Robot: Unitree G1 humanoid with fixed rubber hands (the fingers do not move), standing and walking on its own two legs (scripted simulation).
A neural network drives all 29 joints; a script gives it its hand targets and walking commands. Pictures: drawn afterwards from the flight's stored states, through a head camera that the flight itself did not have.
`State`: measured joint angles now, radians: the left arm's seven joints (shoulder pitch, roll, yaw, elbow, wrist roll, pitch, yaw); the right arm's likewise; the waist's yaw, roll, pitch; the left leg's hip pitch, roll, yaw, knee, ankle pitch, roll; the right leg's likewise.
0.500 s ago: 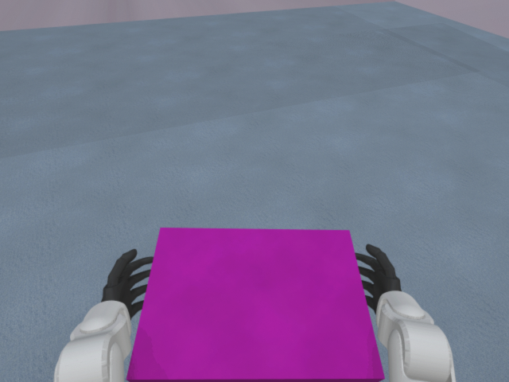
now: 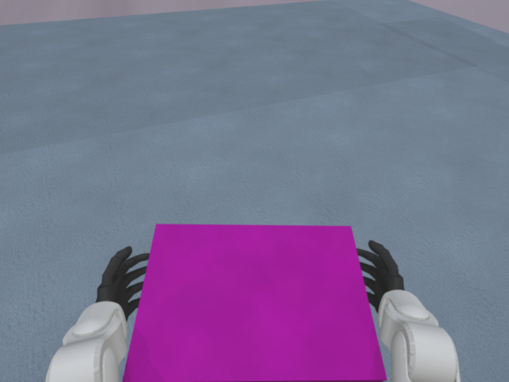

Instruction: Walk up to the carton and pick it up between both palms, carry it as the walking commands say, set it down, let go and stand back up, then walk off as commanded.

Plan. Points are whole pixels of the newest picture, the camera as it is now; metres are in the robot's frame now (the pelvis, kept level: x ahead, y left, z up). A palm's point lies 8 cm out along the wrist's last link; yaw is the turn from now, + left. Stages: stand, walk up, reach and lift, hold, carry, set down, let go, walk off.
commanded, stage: carry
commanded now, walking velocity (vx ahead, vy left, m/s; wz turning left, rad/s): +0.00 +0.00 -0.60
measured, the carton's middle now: (252, 316) +0.26 +0.00 +0.00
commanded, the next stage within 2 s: none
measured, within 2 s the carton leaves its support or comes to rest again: neither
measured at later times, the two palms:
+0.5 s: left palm (150, 318) +0.22 +0.14 +0.08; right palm (450, 364) +0.17 -0.24 +0.07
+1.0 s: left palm (239, 287) +0.26 +0.02 +0.09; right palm out of the picture +0.08 -0.31 +0.08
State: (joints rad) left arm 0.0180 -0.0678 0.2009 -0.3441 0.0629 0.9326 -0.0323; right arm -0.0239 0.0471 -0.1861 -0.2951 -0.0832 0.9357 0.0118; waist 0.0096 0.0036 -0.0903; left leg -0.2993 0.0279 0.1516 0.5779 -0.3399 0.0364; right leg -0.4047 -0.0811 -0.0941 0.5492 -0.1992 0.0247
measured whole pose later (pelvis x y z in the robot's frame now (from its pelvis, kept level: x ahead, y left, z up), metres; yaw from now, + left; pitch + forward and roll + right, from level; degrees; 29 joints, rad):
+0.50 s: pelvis -0.03 -0.01 -0.02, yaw -10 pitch +2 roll +0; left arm 0.07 -0.09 0.20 -0.61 0.05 1.18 -0.03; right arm 0.04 0.06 -0.19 -0.55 -0.06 1.17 0.02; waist 0.01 0.01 -0.07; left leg -0.36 0.15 0.29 0.78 -0.44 0.01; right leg -0.53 0.01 0.01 0.72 -0.22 -0.01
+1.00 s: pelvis -0.03 -0.04 -0.02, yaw -28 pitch +3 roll -2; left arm 0.01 -0.05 0.19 -0.62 0.05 1.20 -0.03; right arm 0.04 0.09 -0.19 -0.61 -0.09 1.18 0.00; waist 0.01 0.02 -0.07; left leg -0.30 0.29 0.40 0.79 -0.47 -0.05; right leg -0.42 -0.05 -0.15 0.71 -0.31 0.03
